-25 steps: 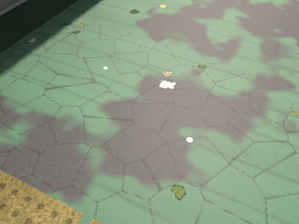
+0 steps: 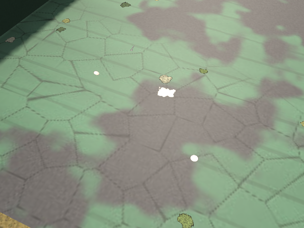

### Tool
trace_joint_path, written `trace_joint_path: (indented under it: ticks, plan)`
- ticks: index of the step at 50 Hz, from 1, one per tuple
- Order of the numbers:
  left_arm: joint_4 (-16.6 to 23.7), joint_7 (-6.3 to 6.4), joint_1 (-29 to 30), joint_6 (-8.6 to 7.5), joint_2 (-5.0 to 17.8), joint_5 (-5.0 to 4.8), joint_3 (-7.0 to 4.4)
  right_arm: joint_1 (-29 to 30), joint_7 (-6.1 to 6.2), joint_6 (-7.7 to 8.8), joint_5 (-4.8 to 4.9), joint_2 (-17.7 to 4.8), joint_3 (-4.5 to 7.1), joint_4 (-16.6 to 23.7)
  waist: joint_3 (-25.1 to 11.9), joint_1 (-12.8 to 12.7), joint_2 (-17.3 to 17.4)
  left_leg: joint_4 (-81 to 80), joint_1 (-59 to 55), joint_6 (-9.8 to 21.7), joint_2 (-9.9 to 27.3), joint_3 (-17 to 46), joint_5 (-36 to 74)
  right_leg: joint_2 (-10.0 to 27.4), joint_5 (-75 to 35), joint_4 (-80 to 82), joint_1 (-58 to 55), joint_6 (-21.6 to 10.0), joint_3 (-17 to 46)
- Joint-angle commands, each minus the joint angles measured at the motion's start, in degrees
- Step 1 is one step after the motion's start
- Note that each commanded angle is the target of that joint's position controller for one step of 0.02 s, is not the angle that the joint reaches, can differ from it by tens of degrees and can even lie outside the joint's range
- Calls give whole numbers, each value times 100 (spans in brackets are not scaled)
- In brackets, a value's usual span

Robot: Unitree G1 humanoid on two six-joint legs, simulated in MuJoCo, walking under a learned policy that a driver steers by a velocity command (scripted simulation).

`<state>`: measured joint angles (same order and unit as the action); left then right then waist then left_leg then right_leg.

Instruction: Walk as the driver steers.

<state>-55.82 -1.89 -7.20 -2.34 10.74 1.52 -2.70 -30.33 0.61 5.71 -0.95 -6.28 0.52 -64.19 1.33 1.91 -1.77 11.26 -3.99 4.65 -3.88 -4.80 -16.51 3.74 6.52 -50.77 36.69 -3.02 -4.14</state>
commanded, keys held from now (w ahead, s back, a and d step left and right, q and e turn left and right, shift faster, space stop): w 0.08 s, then w+e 0.64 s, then e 0.14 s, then no key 0.14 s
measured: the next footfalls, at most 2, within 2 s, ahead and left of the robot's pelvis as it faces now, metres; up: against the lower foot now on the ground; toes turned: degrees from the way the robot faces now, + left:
right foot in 0.18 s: +0.28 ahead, -0.07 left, +0.00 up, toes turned -5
left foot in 0.72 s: +0.63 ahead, +0.03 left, +0.00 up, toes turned -19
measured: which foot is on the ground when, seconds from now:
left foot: down 0.00-0.16, up 0.18-0.70, down 0.72-1.00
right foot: up 0.00-0.16, down 0.18-0.72, up 0.74-1.00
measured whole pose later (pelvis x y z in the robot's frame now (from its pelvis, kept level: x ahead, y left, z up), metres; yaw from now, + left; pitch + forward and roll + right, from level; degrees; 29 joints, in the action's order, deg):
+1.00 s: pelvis +0.54 -0.03 +0.00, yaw -26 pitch +1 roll +0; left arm -46.6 -1.3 -10.0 0.3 16.6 1.9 -5.2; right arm -16.0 0.5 4.8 -1.2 -13.5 2.3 -48.8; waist 4.4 0.9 -2.4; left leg 21.1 12.5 2.9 0.7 -7.9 -9.8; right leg -1.6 17.7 -60.5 33.9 -1.3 2.4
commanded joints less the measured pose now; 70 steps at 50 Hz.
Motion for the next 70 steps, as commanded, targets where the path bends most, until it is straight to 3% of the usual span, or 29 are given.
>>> trace_joint_path:
  ticks: [1,5,8,9,10,11,12,13,15,21,25,31,33,35,36,37,38,39,40,42,44,50,57,59,60,61,62,65,70]
  plan:
    - [516,-13,828,-46,8,-57,71,-391,49,81,2,-704,71,85,790,12,701,-316,486,418,1356,562,3598,-254,-346,1055,43,-28,-364]
    - [536,66,591,-88,248,-71,3,-221,94,126,-18,-944,128,64,497,-279,803,303,-17,383,1550,316,5455,-575,-134,1679,-910,-446,-496]
    - [-135,167,-1425,-185,571,-29,-214,21,122,57,-30,-1142,218,92,-550,-1142,688,2913,161,233,1437,-54,5676,-818,5,2227,-3050,-833,-380]
    - [-295,200,-2228,-189,973,95,-346,-56,92,44,-3,-975,186,212,-1068,-1354,226,4626,1235,177,1187,-217,3727,271,843,2305,-4235,-1117,954]
    - [-275,155,-2228,-148,1365,127,-436,-668,-40,36,120,-351,123,334,-1480,-826,-1022,6872,3423,-47,-62,-28,-1172,1811,1203,3090,-5482,-2189,4306]
    - [-231,97,-1666,-91,1199,-86,-410,-19,-56,42,16,-790,216,495,-1131,-741,-373,7141,4169,70,210,704,-880,1562,2102,3729,-5113,-2074,4724]
    - [-98,89,-1075,-101,894,-127,-322,707,-81,97,5,-934,247,786,-300,-598,-113,6835,4408,101,525,724,-240,1441,1869,3853,-4274,-1828,3820]
    - [-90,76,-872,-139,608,-102,-249,956,-79,146,-12,-926,259,864,-18,-418,366,6409,4119,76,714,725,127,1222,1007,3977,-3592,-1627,3278]
    - [-147,158,-879,-227,382,-100,-153,943,-79,26,-126,-784,263,938,85,-60,377,5797,3481,-106,885,757,175,752,-200,4016,-2771,-1369,2452]
    - [-127,217,-1602,-300,739,-147,-179,2082,-121,-275,-151,-839,278,1543,338,-180,29,4314,3962,-590,932,465,822,374,-777,4243,-2480,-1226,1939]
    - [-104,202,-2137,-260,730,-145,-176,3017,-170,-292,-107,-885,264,1933,272,-543,-138,3415,4299,-678,792,418,1614,262,-1472,4020,-3081,-914,1951]
    - [22,278,-2491,-204,868,-48,-218,3982,-207,-214,-40,-944,185,2468,258,-828,-317,2468,4375,-583,482,414,1424,360,-2341,3438,-4001,-971,2254]
    - [134,327,-2267,-203,989,-39,-262,3743,-193,-149,-10,-1068,203,2511,197,-616,-396,1989,3724,-465,400,494,1249,403,-2643,3175,-3965,-823,2355]
    - [270,289,-1904,-245,1160,-55,-313,2658,-103,-69,14,-1339,314,2230,-306,-114,-339,1568,2047,-267,130,399,993,182,-3633,2210,-3606,-559,2234]
    - [337,231,-1756,-290,1143,-107,-315,1808,-28,5,-35,-1539,392,2041,-815,313,-109,1348,792,-95,424,590,1220,-121,-3263,1130,-3113,-440,2026]
    - [596,216,-1765,-326,741,-213,-221,882,81,42,-220,-1992,488,2022,-1702,567,477,1444,-592,140,1867,1862,934,-494,-1344,-477,-2244,-338,1670]
    - [698,278,-2583,-236,360,-458,-173,1106,38,-26,-294,-2370,576,2083,-2307,37,1918,1027,-1566,908,3268,4258,1970,-1338,2775,-2022,-665,-145,1042]
    - [540,355,-2498,-118,903,-208,-254,1451,4,-106,-161,-1801,504,2179,-1784,-153,917,1052,-877,867,3040,4140,2176,-740,2358,-2476,-333,-174,1066]
    - [566,320,-2040,-67,900,-114,-282,1804,1,-101,-93,-1300,361,2228,-992,-182,391,1039,-37,753,2730,3044,2989,-601,1918,-2359,-382,-94,979]
    - [677,228,-1643,42,754,-9,-302,1810,13,-69,-81,-1050,255,2122,-510,-262,442,868,736,527,2225,1700,4185,-335,1676,-1987,-508,41,880]
    - [741,123,-1646,195,618,35,-294,1653,12,-10,-26,-1098,245,1992,-444,-365,821,736,1121,476,1987,1129,4804,-380,1550,-1822,-709,122,774]
    - [1067,-1,-961,314,486,50,-167,1595,-6,-24,-16,-1320,274,1881,-465,-439,881,561,1327,647,1839,324,4968,-451,720,-517,-683,207,626]
    - [1279,32,-264,246,573,21,-17,1194,-56,-229,20,-1589,356,1648,-415,-143,973,977,1187,527,1863,272,3923,-469,563,1592,-1782,72,258]
    - [1189,82,-486,121,599,81,1,1102,-21,-326,39,-1524,348,1579,-432,-280,605,1525,1383,226,1661,271,2806,-405,-236,2843,-2596,-57,401]
    - [1163,134,-689,46,908,153,-49,818,-20,-352,-7,-1304,285,1611,-749,-232,-45,2058,1738,-45,1399,82,1507,408,-1582,2996,-3349,-156,1176]
    - [1284,196,-556,48,1215,106,-75,315,-25,-395,59,-753,127,1680,-1032,37,-1091,2711,2442,-323,743,-236,-1178,1706,-3403,2915,-3907,-856,2414]
    - [1138,266,-822,73,870,-75,-17,704,38,-553,101,-1003,167,1572,-1058,-391,-802,3043,2357,-361,576,210,-1934,1718,-2898,3102,-3486,-1336,2528]
    - [1075,371,-206,120,618,-26,121,1100,36,-711,39,-1113,221,1596,-349,-76,-628,3025,2339,-432,629,517,-1338,1053,-1449,3617,-2756,-929,1890]
    - [865,363,-131,89,629,-52,115,888,66,-770,6,-909,187,1274,-401,-3,-449,2555,1704,-529,505,408,-694,682,-859,3575,-2434,-735,1374]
